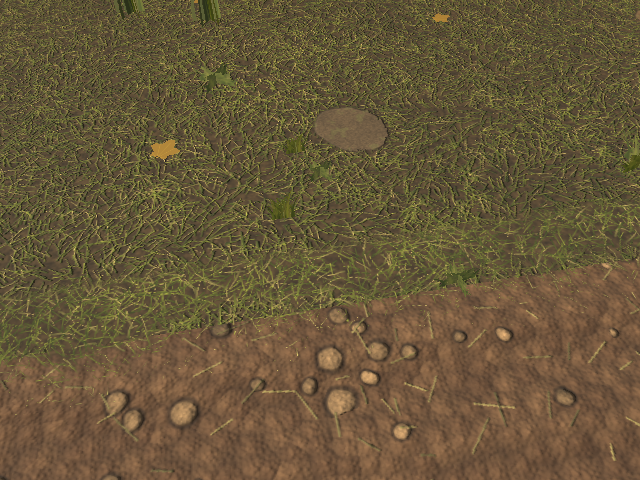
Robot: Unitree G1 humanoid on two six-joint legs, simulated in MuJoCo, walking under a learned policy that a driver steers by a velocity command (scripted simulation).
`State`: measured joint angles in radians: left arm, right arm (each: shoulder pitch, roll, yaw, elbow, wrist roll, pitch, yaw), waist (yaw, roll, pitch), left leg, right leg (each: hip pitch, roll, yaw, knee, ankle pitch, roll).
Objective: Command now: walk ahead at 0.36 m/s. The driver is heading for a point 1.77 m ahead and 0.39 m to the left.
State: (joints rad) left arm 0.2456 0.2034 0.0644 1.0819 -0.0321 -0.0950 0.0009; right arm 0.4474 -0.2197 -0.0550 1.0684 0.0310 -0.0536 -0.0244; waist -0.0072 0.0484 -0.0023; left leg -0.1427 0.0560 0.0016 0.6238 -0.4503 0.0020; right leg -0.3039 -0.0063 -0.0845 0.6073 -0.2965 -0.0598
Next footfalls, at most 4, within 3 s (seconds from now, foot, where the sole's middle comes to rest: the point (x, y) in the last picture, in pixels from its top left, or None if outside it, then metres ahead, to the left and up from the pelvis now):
0.48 left None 0.43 0.12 -0.76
1.04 right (401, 377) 0.74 -0.12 -0.76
1.60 left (292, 276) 1.04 0.13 -0.76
2.10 right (328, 188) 1.37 0.03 -0.76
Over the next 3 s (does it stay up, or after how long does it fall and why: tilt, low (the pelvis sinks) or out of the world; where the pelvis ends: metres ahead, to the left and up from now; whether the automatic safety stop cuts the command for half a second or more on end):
stays up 1.54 0.34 0.02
